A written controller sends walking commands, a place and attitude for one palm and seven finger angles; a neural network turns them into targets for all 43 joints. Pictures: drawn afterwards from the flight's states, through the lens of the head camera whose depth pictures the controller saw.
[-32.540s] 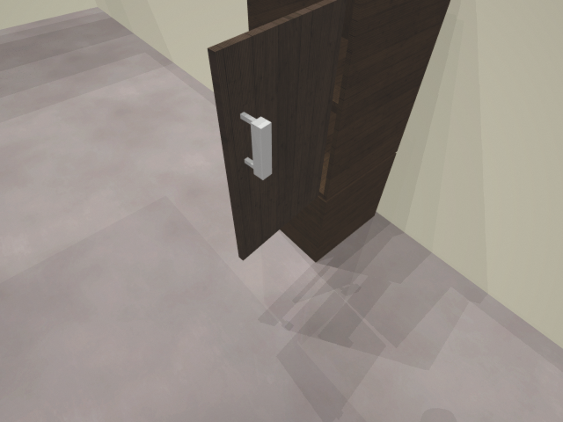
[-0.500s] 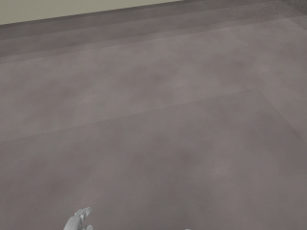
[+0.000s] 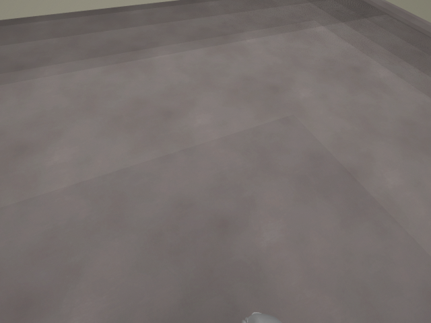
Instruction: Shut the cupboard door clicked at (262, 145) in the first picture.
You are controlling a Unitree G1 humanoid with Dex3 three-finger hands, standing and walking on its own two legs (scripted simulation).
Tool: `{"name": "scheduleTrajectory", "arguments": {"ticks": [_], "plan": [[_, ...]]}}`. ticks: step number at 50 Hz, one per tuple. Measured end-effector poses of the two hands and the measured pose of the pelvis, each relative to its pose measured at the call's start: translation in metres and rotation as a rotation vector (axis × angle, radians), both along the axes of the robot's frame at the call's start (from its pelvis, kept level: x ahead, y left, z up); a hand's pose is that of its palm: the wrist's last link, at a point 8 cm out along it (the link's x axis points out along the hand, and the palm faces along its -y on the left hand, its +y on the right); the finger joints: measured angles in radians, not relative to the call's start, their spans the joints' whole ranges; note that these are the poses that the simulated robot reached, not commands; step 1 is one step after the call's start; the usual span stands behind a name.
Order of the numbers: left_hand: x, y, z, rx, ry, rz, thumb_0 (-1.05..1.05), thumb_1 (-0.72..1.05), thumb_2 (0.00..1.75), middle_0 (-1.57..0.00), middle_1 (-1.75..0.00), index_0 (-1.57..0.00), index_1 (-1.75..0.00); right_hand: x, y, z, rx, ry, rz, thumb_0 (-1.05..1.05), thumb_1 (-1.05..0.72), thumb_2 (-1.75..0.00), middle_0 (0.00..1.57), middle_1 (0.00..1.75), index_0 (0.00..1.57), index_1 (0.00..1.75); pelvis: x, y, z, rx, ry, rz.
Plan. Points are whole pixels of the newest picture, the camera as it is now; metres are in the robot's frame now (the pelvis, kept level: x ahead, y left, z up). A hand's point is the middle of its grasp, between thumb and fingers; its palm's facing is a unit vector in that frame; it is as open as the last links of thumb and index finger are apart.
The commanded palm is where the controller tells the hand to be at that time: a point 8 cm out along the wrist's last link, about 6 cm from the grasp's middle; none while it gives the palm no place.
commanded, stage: turn to face it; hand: left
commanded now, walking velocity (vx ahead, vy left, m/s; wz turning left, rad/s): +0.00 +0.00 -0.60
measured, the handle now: out of the picture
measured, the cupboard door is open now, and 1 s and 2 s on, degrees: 62 62 62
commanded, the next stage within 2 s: none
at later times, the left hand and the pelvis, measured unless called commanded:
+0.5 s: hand (147, 304) +0.17 +0.16 -0.18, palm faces -0.28 -0.94 -0.21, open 7.4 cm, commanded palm none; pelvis +0.02 +0.00 -0.01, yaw -18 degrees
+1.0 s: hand (182, 283) +0.22 +0.09 -0.16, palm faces -0.56 -0.79 -0.26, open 7.4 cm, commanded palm none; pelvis +0.02 -0.02 -0.01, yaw -36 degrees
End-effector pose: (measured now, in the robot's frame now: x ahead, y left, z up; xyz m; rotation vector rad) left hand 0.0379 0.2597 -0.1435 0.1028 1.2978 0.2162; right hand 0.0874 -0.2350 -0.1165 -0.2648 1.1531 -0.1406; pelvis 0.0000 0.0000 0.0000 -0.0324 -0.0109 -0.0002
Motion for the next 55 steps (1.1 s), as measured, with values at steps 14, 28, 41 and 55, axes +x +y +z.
{"name": "scheduleTrajectory", "arguments": {"ticks": [14, 28, 41, 55], "plan": [[0.124, -0.049, 0.015, 0.076, -0.177, -0.310, 0.00, 0.91, 0.90, -0.20, -0.30, -0.20, -0.30, -0.083, -0.066, -0.033, 0.002, 0.117, -0.285, 0.01, -0.91, -0.90, 0.20, 0.30, 0.21, 0.30, 0.008, -0.026, -0.016, 0.012, 0.011, -0.185], [0.155, -0.050, -0.010, -0.012, -0.082, -0.446, 0.01, 0.90, 0.90, -0.20, -0.30, -0.20, -0.30, -0.083, -0.030, -0.008, -0.035, 0.007, -0.388, 0.01, -0.91, -0.90, 0.20, 0.30, 0.20, 0.30, 0.026, 0.002, -0.015, 0.016, 0.020, -0.354], [0.206, -0.099, 0.013, 0.002, -0.132, -0.647, 0.01, 0.91, 0.90, -0.20, -0.30, -0.20, -0.30, -0.160, -0.013, -0.019, 0.041, 0.096, -0.602, 0.01, -0.91, -0.90, 0.21, 0.30, 0.21, 0.30, 0.023, -0.011, -0.008, 0.006, 0.010, -0.527], [0.206, -0.132, 0.014, 0.020, -0.091, -0.780, 0.01, 0.90, 0.90, -0.20, -0.30, -0.20, -0.30, -0.170, -0.030, -0.013, 0.028, 0.041, -0.750, 0.01, -0.91, -0.90, 0.20, 0.30, 0.20, 0.30, 0.025, -0.017, -0.004, 0.050, 0.013, -0.678]]}}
